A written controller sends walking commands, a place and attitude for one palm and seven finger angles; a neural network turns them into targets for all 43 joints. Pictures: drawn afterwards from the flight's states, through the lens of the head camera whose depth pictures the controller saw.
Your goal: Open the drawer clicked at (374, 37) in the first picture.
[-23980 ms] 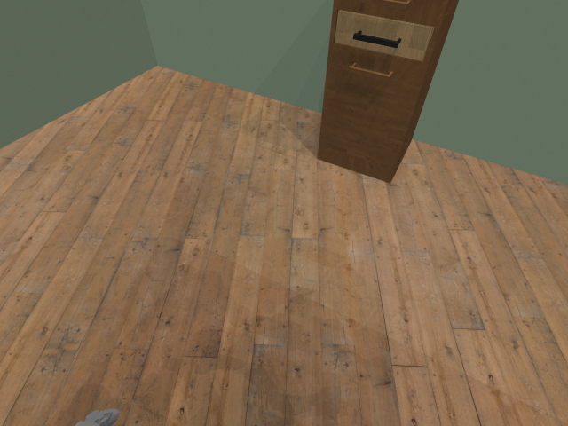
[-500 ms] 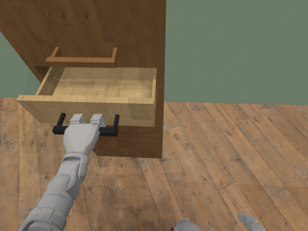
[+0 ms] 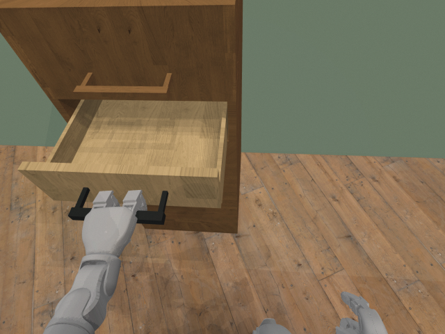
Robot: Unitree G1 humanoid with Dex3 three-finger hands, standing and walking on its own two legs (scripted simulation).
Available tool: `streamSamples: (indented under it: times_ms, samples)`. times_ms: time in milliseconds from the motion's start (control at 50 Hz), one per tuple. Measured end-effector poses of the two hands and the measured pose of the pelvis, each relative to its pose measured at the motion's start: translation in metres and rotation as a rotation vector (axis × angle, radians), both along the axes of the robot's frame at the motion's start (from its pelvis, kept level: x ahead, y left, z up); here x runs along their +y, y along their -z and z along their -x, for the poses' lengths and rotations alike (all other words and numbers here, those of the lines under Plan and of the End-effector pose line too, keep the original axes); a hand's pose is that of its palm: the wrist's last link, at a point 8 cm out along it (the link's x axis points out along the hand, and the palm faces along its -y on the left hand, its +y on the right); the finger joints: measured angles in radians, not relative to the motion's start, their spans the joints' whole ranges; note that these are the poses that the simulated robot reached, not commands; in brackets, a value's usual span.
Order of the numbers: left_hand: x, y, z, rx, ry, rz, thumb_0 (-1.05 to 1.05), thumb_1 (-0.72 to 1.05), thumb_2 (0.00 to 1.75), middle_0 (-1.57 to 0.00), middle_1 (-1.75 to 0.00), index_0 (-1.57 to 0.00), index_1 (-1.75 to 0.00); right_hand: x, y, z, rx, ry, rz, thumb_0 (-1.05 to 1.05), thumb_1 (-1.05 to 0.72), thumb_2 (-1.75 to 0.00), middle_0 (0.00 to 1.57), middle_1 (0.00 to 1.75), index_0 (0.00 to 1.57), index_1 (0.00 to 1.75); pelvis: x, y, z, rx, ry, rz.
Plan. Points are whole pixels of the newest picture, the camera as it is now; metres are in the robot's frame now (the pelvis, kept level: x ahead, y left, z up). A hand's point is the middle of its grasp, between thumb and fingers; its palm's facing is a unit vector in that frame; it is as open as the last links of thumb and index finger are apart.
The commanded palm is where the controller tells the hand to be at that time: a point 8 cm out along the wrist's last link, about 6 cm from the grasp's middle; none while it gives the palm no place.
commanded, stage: pull the drawer open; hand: left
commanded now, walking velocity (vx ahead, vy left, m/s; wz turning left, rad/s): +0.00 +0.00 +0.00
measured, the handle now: (120, 205) +0.35 +0.23 -0.01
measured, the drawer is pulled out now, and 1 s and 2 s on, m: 0.20 0.30 0.30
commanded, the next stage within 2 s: open the thumb to release the handle in 1.24 s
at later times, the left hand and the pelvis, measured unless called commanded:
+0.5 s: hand (113, 268) +0.24 +0.22 -0.03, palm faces -0.02 -0.06 -1.00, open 5.3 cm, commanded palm +0.20 +0.23 +0.02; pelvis +0.00 -0.01 +0.00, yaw +0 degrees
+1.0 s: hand (104, 295) +0.19 +0.22 -0.03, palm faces -0.02 -0.07 -1.00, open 5.4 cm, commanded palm +0.14 +0.23 +0.02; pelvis +0.00 -0.01 -0.01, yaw +0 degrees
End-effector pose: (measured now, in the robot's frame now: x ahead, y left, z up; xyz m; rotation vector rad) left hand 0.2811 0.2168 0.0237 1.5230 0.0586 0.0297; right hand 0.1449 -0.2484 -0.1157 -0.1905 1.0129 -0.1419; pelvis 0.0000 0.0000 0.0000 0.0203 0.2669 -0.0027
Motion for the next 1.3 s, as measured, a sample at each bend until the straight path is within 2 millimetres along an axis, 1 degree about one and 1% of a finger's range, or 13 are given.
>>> streamSamples:
  times_ms: [360,600,880,980,1120,1300]
  samples:
    - [0.000,-0.002,0.045,0.006,-0.043,0.011,-0.01,0.75,0.80,-0.35,-1.35,-0.42,-1.34,0.004,-0.008,-0.034,-0.103,-0.056,-0.015,0.01,-0.91,-0.89,0.20,0.30,0.21,0.30,-0.007,0.002,-0.003,-0.018,0.000,-0.008]
    - [0.001,-0.001,0.075,0.000,-0.051,0.013,-0.01,0.75,0.80,-0.35,-1.35,-0.42,-1.34,0.006,-0.007,-0.048,-0.137,-0.092,-0.017,0.01,-0.91,-0.89,0.20,0.30,0.21,0.30,-0.011,0.007,-0.004,-0.016,0.001,-0.012]
    - [0.002,-0.002,0.104,0.006,-0.053,0.017,-0.01,0.74,0.79,-0.35,-1.35,-0.42,-1.34,0.009,-0.003,-0.050,-0.147,-0.115,-0.024,0.01,-0.91,-0.89,0.20,0.30,0.21,0.30,-0.012,0.012,-0.001,-0.014,0.005,-0.017]
    - [0.003,-0.003,0.107,0.003,-0.053,0.022,-0.01,0.73,0.77,-0.34,-1.35,-0.42,-1.35,0.009,-0.002,-0.047,-0.147,-0.113,-0.030,0.01,-0.91,-0.89,0.20,0.30,0.21,0.30,-0.012,0.014,-0.001,-0.011,0.010,-0.019]
    - [0.003,-0.005,0.111,0.024,-0.044,0.033,0.00,0.74,0.77,-0.29,-1.27,-0.42,-1.34,0.007,-0.002,-0.044,-0.151,-0.106,-0.036,0.01,-0.91,-0.89,0.20,0.30,0.21,0.30,-0.010,0.016,-0.003,-0.007,0.020,-0.018]
    - [0.005,-0.006,0.112,0.036,-0.020,0.035,-0.01,0.74,0.77,-0.28,-1.26,-0.39,-1.30,0.005,0.002,-0.043,-0.130,-0.107,-0.026,0.01,-0.91,-0.89,0.20,0.30,0.21,0.30,-0.007,0.019,-0.009,0.013,0.027,-0.016]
